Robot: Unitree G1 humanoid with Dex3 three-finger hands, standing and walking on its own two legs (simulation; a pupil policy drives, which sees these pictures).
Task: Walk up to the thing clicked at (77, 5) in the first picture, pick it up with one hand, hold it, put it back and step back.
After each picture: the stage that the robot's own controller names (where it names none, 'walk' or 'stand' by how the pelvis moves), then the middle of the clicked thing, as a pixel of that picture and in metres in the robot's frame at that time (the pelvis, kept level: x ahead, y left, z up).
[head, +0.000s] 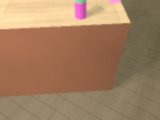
stand; (80, 7) +0.82 +0.02 +0.03
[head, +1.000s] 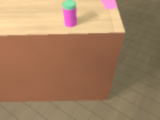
rise first; (70, 14) +0.72 +0.10 +0.05
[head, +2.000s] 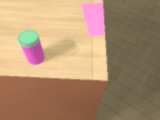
stand; (32, 48) +0.43 +0.22 +0.06
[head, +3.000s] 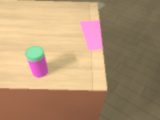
stand; (37, 62) +0.43 +0.20 +0.03
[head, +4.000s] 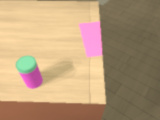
stand; (30, 72) +0.38 +0.21 +0.03
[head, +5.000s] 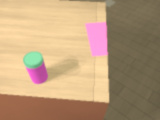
stand; (36, 68) +0.39 +0.20 +0.03
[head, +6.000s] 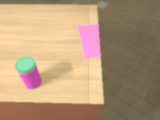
stand; (29, 73) +0.38 +0.22 +0.03
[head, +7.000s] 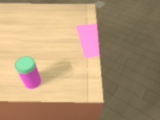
stand; (29, 73) +0.38 +0.22 +0.03
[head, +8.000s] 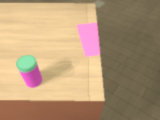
stand; (30, 72) +0.38 +0.22 +0.03
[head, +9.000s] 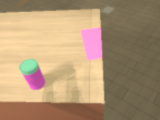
rise first; (33, 75) +0.38 +0.24 +0.03
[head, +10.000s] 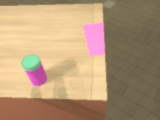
go down; (35, 70) +0.38 +0.24 +0.03
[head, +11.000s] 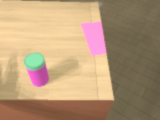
go down; (37, 70) +0.38 +0.19 +0.05
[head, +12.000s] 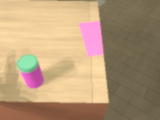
approach; (31, 72) +0.38 +0.21 +0.04
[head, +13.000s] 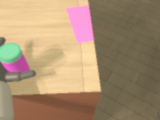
close; (15, 62) +0.39 +0.23 +0.07
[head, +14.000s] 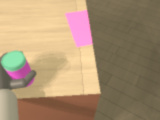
lift; (19, 70) +0.36 +0.22 +0.07
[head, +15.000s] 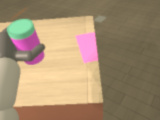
lift; (27, 43) +0.35 +0.17 +0.24
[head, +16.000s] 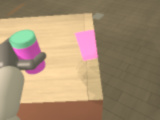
hold; (29, 52) +0.34 +0.18 +0.21
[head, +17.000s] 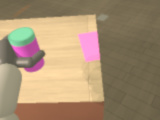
hold; (28, 50) +0.34 +0.18 +0.22
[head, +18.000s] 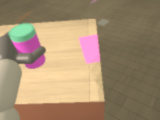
crouch; (29, 47) +0.34 +0.17 +0.24
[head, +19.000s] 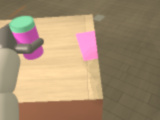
crouch; (28, 38) +0.38 +0.18 +0.23
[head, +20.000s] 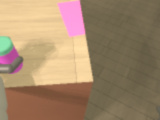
lower; (7, 56) +0.42 +0.24 +0.07
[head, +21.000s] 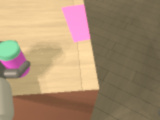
lower; (14, 60) +0.39 +0.23 +0.08
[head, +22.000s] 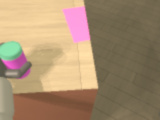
lower; (15, 61) +0.40 +0.23 +0.08
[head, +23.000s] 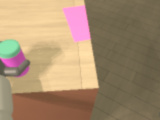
lower; (14, 59) +0.40 +0.23 +0.08
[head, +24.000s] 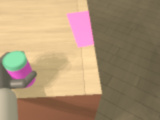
loosen; (20, 70) +0.36 +0.22 +0.07
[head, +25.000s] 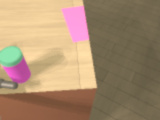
withdraw; (15, 65) +0.38 +0.22 +0.07
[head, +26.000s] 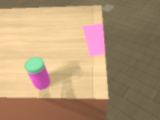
sink last; (38, 74) +0.37 +0.21 +0.05
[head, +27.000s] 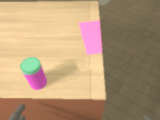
stand; (34, 74) +0.36 +0.21 +0.03
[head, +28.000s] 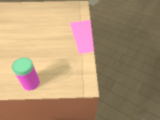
stand; (27, 74) +0.37 +0.23 +0.03
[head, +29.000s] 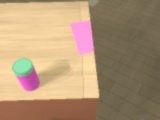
stand; (27, 75) +0.37 +0.23 +0.03
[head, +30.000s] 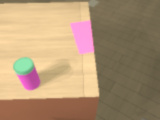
stand; (27, 74) +0.37 +0.23 +0.03
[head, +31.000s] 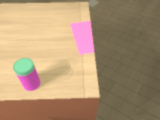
stand; (27, 75) +0.37 +0.22 +0.03
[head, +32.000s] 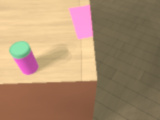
walk; (25, 58) +0.41 +0.24 +0.05
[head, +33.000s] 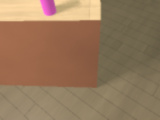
walk; (47, 1) +0.74 +0.20 +0.05
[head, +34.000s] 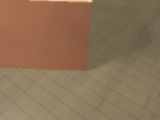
stand; out of the picture +1.08 +0.21 +0.05
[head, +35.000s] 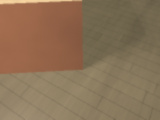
stand; out of the picture +1.03 +0.27 +0.04
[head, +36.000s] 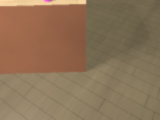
stand; out of the picture +1.04 +0.24 +0.03
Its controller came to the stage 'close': yes
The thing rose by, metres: 0.21
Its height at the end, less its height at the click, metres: +0.00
